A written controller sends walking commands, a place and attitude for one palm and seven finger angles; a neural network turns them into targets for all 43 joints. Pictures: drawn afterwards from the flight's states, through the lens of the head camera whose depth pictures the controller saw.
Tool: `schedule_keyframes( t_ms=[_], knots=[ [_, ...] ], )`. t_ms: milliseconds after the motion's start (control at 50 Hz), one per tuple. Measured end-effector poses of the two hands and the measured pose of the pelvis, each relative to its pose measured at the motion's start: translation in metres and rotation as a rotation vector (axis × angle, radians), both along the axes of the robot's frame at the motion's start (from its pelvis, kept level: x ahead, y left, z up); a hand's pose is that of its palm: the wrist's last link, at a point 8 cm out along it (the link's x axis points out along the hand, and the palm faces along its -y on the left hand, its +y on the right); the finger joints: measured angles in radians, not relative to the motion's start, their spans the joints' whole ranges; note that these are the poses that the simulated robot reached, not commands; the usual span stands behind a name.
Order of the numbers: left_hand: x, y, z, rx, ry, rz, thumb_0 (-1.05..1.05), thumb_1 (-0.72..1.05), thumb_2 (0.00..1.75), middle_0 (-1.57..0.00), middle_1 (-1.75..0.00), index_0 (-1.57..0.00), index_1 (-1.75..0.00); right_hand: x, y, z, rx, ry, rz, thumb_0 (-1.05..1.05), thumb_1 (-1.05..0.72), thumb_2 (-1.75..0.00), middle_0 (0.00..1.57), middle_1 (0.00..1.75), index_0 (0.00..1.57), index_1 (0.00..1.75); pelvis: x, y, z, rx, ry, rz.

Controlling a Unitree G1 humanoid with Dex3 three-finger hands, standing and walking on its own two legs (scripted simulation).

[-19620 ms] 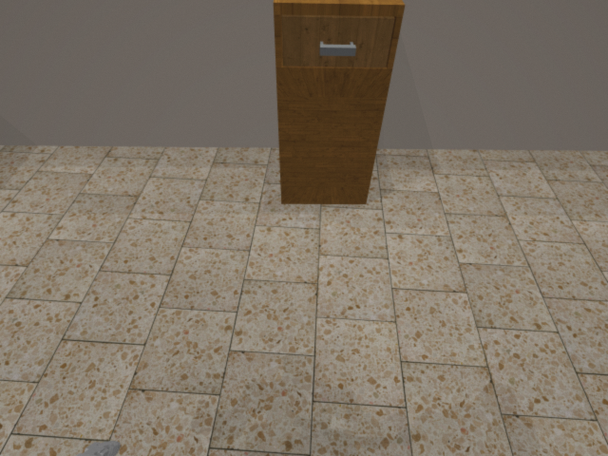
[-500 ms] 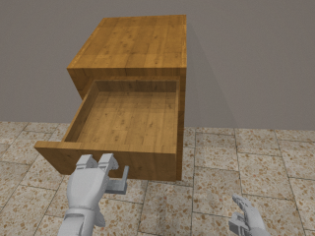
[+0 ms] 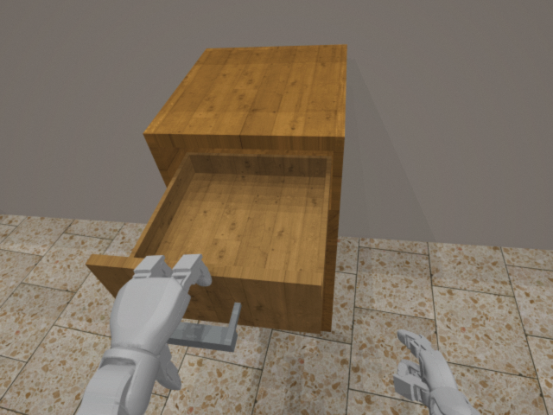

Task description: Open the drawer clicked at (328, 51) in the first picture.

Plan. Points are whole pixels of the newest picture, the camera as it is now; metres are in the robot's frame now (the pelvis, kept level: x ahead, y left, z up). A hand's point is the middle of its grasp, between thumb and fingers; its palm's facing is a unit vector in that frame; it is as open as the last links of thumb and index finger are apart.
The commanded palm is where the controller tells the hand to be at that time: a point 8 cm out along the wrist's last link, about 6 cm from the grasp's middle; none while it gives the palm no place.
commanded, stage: lift the hand off the handle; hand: left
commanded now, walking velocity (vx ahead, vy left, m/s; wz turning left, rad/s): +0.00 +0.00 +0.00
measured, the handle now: (202, 320) +0.24 +0.18 -0.01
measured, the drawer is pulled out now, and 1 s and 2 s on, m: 0.30 0.30 0.30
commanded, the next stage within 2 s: draw the hand back to the body in 0.48 s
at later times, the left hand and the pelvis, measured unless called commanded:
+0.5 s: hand (155, 277) +0.22 +0.19 +0.14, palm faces +0.18 -0.14 -0.97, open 13.9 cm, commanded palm +0.17 +0.19 +0.19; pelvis +0.00 +0.00 +0.01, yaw -1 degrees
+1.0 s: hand (131, 293) +0.20 +0.22 +0.13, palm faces +0.12 -0.12 -0.99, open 13.9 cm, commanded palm +0.16 +0.22 +0.19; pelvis -0.01 +0.00 +0.01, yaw +0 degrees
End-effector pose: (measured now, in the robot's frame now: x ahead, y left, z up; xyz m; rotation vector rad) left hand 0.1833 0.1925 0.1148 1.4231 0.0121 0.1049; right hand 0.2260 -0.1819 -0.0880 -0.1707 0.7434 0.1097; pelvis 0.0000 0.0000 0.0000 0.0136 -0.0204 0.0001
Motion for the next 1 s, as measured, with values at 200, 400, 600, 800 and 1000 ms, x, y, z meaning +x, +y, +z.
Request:
schedule_keyframes(
  t_ms=[200, 400, 600, 800, 1000],
  knots=[
    [0.014, 0.002, 0.049, -0.002, -0.131, 0.017, 0.00, -0.49, 0.30, -0.36, -1.22, -0.34, -1.21, 0.001, 0.003, 0.005, 0.023, 0.018, 0.007, 0.01, -0.90, -0.90, 0.20, 0.30, 0.20, 0.30, 0.000, 0.003, 0.005, -0.001, -0.023, -0.001],
    [0.013, -0.004, 0.069, 0.006, -0.119, -0.030, 0.00, -0.49, 0.30, -0.33, -1.21, -0.32, -1.20, 0.004, 0.002, 0.014, 0.051, -0.006, 0.008, 0.01, -0.90, -0.90, 0.20, 0.30, 0.20, 0.30, 0.000, 0.002, 0.006, -0.003, -0.046, -0.017],
    [0.008, 0.003, 0.070, -0.006, -0.084, 0.010, 0.00, -0.50, 0.30, -0.32, -1.20, -0.31, -1.20, 0.003, -0.004, 0.013, 0.037, 0.003, 0.016, 0.01, -0.90, -0.90, 0.20, 0.30, 0.20, 0.30, -0.005, 0.000, 0.007, -0.003, -0.050, -0.004],
    [0.006, 0.012, 0.068, 0.030, -0.086, 0.006, 0.00, -0.49, 0.30, -0.32, -1.20, -0.32, -1.20, -0.006, -0.008, 0.009, 0.029, 0.014, -0.002, 0.01, -0.91, -0.90, 0.20, 0.30, 0.20, 0.30, -0.007, -0.003, 0.007, -0.002, -0.048, -0.008],
    [-0.006, 0.030, 0.066, 0.020, -0.050, 0.049, 0.00, -0.49, 0.30, -0.32, -1.20, -0.32, -1.20, -0.011, -0.015, 0.006, -0.005, 0.020, -0.020, 0.01, -0.90, -0.90, 0.20, 0.30, 0.20, 0.30, -0.007, 0.000, 0.007, -0.005, -0.038, -0.001]
  ],
)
